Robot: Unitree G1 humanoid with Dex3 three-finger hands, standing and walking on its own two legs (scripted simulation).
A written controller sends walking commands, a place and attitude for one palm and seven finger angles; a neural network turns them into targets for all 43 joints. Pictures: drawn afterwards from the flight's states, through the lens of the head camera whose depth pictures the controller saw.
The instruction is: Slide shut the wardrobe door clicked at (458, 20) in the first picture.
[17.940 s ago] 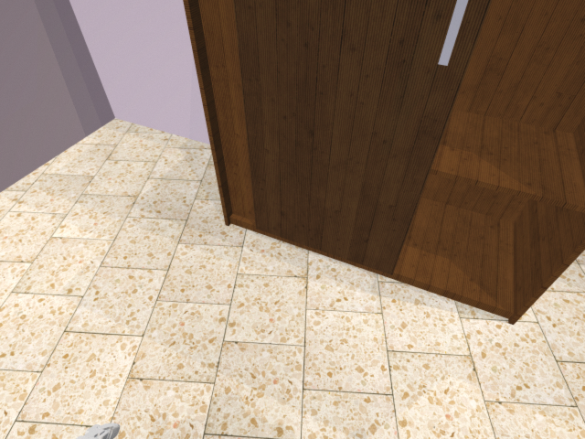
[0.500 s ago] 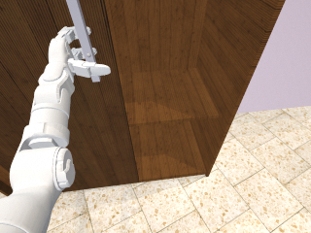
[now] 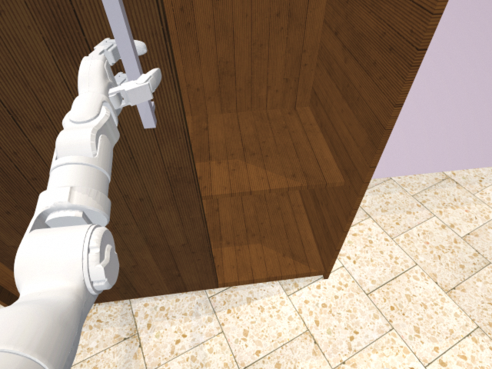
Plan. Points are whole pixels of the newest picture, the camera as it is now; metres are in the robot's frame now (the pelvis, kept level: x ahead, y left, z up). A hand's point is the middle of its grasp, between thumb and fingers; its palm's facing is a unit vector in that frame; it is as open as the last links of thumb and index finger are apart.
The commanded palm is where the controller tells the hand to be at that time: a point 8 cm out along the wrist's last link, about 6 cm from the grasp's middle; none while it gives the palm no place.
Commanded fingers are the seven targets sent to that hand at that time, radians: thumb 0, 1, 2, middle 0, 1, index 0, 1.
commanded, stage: grip the handle and tug to test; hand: left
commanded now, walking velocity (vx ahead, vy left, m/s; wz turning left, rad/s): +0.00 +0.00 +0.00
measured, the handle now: (132, 54) +0.53 +0.18 +0.27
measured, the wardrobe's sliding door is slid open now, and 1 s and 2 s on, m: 0.46 0.46 0.42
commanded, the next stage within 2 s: tug the door sideways, standing still in 0.84 s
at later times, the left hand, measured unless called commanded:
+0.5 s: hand (147, 83) +0.48 +0.15 +0.25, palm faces +0.12 -0.99 +0.01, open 5.4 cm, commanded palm +0.45 +0.21 +0.24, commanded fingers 0.00 0.90 0.90 -0.45 -1.40 -0.45 -1.40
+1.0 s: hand (147, 85) +0.47 +0.15 +0.24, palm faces +0.10 -0.99 +0.03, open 5.7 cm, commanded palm +0.46 +0.20 +0.24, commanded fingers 0.00 0.90 0.90 -0.45 -1.40 -0.45 -1.40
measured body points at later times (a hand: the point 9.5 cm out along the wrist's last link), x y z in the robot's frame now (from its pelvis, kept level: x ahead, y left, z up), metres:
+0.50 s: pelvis +0.00 +0.00 +0.00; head +0.01 -0.02 +0.45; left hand +0.47 +0.20 +0.25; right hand +0.08 -0.26 -0.12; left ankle +0.01 +0.12 -0.74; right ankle -0.03 -0.11 -0.74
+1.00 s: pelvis +0.04 +0.00 +0.00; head +0.04 -0.02 +0.45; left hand +0.46 +0.20 +0.24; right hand +0.16 -0.26 -0.10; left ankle +0.01 +0.12 -0.74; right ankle -0.03 -0.11 -0.74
